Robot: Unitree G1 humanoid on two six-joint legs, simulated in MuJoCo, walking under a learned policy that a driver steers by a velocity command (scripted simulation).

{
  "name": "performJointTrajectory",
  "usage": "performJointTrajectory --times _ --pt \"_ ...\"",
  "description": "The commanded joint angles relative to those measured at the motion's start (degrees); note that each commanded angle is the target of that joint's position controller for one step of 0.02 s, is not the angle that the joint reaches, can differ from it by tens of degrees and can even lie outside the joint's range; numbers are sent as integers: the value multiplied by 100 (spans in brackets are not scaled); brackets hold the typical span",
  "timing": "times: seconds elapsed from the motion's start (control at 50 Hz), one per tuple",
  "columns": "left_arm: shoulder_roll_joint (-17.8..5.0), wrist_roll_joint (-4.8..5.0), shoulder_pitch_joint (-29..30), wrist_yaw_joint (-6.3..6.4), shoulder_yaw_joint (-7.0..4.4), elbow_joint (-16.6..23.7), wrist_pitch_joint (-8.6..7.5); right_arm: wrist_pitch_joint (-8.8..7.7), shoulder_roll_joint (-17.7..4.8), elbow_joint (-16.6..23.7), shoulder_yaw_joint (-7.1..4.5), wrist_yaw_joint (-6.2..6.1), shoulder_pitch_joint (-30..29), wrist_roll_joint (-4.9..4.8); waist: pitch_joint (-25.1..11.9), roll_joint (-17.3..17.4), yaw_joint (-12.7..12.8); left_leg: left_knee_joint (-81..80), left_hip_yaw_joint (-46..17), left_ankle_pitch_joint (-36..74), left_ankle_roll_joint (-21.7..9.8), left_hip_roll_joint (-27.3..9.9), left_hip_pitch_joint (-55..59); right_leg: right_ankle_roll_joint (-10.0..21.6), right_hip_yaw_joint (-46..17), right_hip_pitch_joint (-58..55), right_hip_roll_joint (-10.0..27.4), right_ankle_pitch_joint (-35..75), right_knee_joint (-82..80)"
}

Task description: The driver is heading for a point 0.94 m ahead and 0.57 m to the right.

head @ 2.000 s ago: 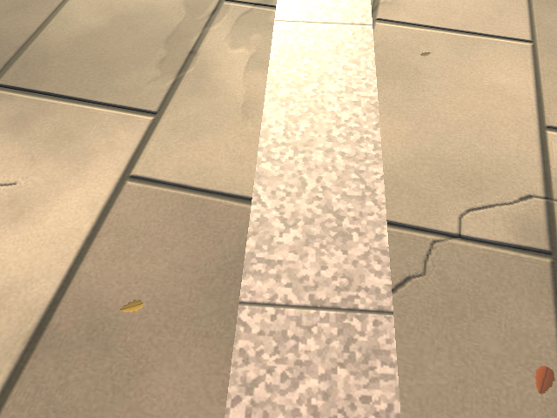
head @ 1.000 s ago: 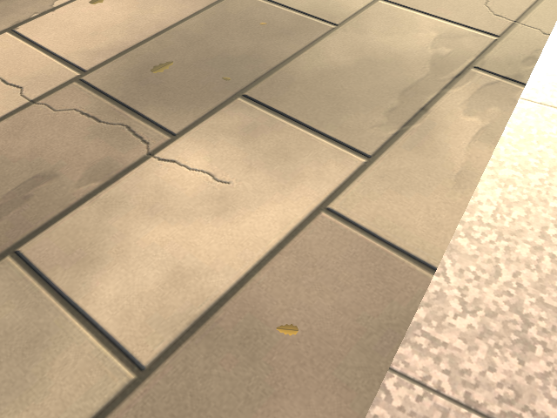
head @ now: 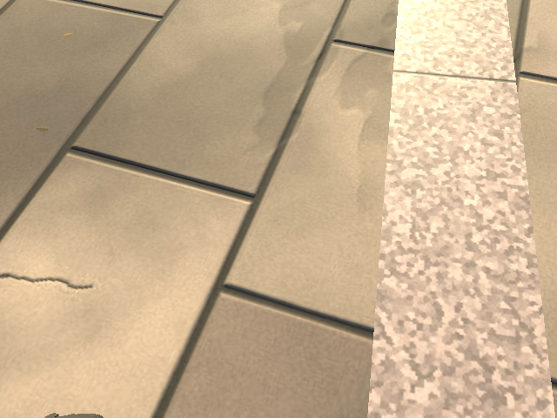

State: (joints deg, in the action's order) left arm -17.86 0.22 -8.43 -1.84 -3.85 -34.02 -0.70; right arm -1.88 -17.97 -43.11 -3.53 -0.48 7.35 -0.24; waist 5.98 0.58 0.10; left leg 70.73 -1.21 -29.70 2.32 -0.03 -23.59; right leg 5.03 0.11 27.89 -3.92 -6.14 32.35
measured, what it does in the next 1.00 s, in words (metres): steps on the spot, turning right: left foot, then right foot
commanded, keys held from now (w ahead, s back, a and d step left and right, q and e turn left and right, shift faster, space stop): e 1.00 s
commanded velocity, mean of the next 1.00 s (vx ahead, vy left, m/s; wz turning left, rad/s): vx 0.03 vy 0.00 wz -0.59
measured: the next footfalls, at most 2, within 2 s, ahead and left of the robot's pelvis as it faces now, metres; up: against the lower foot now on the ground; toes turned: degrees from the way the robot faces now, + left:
left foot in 0.38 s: +0.16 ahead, +0.16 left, +0.00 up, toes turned -20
right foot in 0.80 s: +0.05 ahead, -0.09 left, +0.00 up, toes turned -30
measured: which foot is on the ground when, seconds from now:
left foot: up 0.00-0.36, down 0.38-0.80, up 0.82-1.00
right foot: down 0.00-0.38, up 0.40-0.78, down 0.80-1.00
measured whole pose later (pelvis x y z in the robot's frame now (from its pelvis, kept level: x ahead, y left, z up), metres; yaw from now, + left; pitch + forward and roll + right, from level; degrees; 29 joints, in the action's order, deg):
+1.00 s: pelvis +0.05 +0.02 +0.02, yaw -36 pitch +2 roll +2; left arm -17.7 0.2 -10.9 1.0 -3.5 -33.1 1.8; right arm 0.9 -19.6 -41.7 -5.2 -1.6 6.5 0.3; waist 3.7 2.1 0.1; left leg 61.5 -1.8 -22.3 4.8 -0.4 -30.4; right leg 2.6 -4.9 16.0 -2.5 -12.0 26.4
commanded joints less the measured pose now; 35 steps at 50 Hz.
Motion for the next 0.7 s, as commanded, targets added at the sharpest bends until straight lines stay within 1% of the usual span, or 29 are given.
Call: performJointTrajectory --times 0.02,0.04,0.06,0.1,0.14,0.18,0.2,0.24,0.3,0.32,0.34,0.36,0.38,0.4,0.42,0.44,0.46,0.48,0.5,0.52,0.54,0.56,0.58,0.6,0.64,0.66,0.7 --pt "-801 -16 -132 110 -235 457 -30 83 -731 344 -175 -91 274 48 -1332 -312 -116 -168 -463 480 -17 -286 -899 1009 -2294 -1652 1520 1087 -1378" --pt "-830 -75 -62 133 -250 485 -22 114 -667 310 -165 -103 348 68 -1332 -402 -165 -369 -407 577 24 -206 -727 999 -2202 -1454 1429 1262 -1408" --pt "-869 -89 -59 166 -267 488 -18 125 -578 266 -141 -120 399 81 -1382 -434 -180 -623 -381 634 77 -161 -627 996 -2081 -1373 1368 1476 -1389" --pt "-953 -48 -152 247 -305 458 12 147 -473 264 -102 -160 286 91 -1463 -427 -120 -1114 -413 775 194 -90 -635 989 -2045 -1397 1302 1481 -1338" --pt "-973 -11 -145 321 -316 468 84 182 -449 287 -90 -176 139 76 -1485 -498 -65 -1495 -488 1007 276 -56 -650 918 -2139 -1384 1224 784 -1339" --pt "-948 -6 -69 362 -312 502 149 199 -444 315 -91 -168 -2 49 -1371 -630 -19 -1877 -534 1213 300 -10 -583 801 -2259 -1239 1095 -158 -1400" --pt "-939 -13 -51 369 -312 511 175 192 -442 332 -93 -160 -66 40 -1298 -707 11 -2070 -545 1261 298 14 -525 762 -2332 -1171 1049 -519 -1427" --pt "-929 -29 -70 364 -319 515 218 146 -444 366 -97 -137 -158 27 -1208 -850 80 -2450 -558 1237 272 66 -366 732 -2506 -1144 1017 -793 -1408" --pt "-905 -19 -134 330 -323 518 270 40 -492 397 -124 -76 -180 -6 -1221 -990 149 -3072 -556 1054 165 166 -93 704 -2854 -1404 1046 -443 -1199" --pt "-896 1 -128 324 -322 525 286 8 -510 392 -140 -49 -129 -18 -1229 -1026 128 -3373 -538 1049 106 195 38 679 -2973 -1497 1042 -240 -1107" --pt "-884 35 -72 325 -318 540 306 -20 -515 360 -160 -18 0 -24 -1228 -1027 37 -3854 -490 1225 27 213 287 614 -3029 -1513 982 -75 -978" --pt "-858 86 -2 335 -306 552 331 -43 -531 292 -191 6 208 -18 -1214 -986 -111 -4586 -412 1714 -74 177 722 470 -2985 -1398 838 -57 -803" --pt "-718 105 -120 343 -265 551 337 -44 -767 262 -269 -1 365 42 -1267 -659 -108 -5018 -754 2122 -284 -378 1340 206 -2733 -992 561 -631 -399" --pt "-481 87 -442 319 -207 614 325 20 -1311 331 -375 -40 169 154 -1190 862 267 -5189 -1982 2917 -952 -1614 1808 -182 -1659 -37 -218 -2205 691" --pt "-855 65 -267 312 -322 677 254 39 -1200 338 -377 -30 196 298 -969 1622 69 -5405 -2851 3583 -1729 -2261 1542 -501 -931 652 -502 -3022 2040" --pt "-1196 24 -387 301 -442 542 237 36 -896 474 -289 -59 -36 254 -954 1034 125 -5266 -2491 3715 -1738 -2233 1467 -660 -1002 678 -175 -2704 2930" --pt "-1173 55 -468 300 -470 395 278 55 -681 521 -237 -94 -235 165 -894 732 185 -5144 -1904 3672 -1473 -1852 1427 -761 -920 656 -116 -2374 3252" --pt "-1006 53 -553 322 -440 298 345 74 -578 556 -204 -121 -322 81 -842 652 185 -5061 -1493 3604 -1293 -1575 1530 -873 -849 753 -71 -2109 3557" --pt "-843 62 -571 309 -388 283 393 97 -536 555 -175 -141 -306 34 -763 671 132 -5052 -1260 3753 -1299 -1501 1581 -959 -782 875 -20 -1938 3795" --pt "-708 95 -501 287 -340 315 413 134 -552 546 -166 -159 -253 48 -711 701 98 -5100 -976 3810 -1310 -1375 1570 -1010 -591 865 37 -1818 3730" --pt "-638 127 -326 275 -305 390 411 169 -577 532 -177 -174 -160 77 -691 790 -3 -5139 -799 3800 -1335 -1313 1694 -1050 -424 909 107 -1700 3497" --pt "-581 145 -129 269 -274 471 401 201 -623 515 -194 -187 -40 99 -710 872 -125 -5143 -723 3836 -1379 -1337 1915 -1089 -330 976 187 -1645 3196" --pt "-541 142 23 260 -248 538 392 227 -687 497 -219 -195 63 109 -761 937 -228 -5132 -683 3899 -1425 -1407 2110 -1122 -280 963 277 -1647 2899" --pt "-502 125 98 243 -221 583 388 248 -762 486 -246 -192 106 106 -836 981 -276 -5109 -619 3940 -1450 -1471 2206 -1130 -227 818 368 -1678 2589" --pt "-430 91 165 199 -169 645 384 274 -924 496 -308 -154 61 76 -934 1040 -313 -5095 -435 4033 -1464 -1582 2114 -1079 -53 326 491 -1746 1965" --pt "-442 88 153 181 -165 655 388 281 -994 499 -335 -126 20 55 -963 1072 -306 -5093 -352 4090 -1460 -1627 2006 -1034 52 52 504 -1746 1689" --pt "-535 99 77 149 -198 642 413 272 -1060 478 -364 -73 13 -5 -983 1118 -285 -5025 -267 4076 -1431 -1712 1946 -931 217 -304 471 -1679 1179"
Velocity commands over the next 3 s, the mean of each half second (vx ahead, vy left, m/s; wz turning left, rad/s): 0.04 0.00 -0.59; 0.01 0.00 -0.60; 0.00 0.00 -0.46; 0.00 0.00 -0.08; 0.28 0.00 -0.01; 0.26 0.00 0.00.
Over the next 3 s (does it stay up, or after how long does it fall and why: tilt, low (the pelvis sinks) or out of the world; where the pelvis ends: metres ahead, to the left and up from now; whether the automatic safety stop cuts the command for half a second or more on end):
stays up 0.28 -0.23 0.01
